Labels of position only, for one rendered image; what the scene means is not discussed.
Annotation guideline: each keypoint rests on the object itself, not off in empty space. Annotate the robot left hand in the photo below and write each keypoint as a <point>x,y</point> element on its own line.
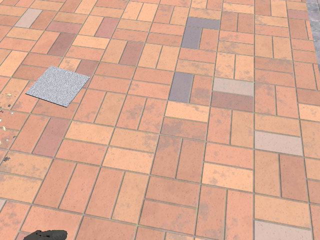
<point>47,235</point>

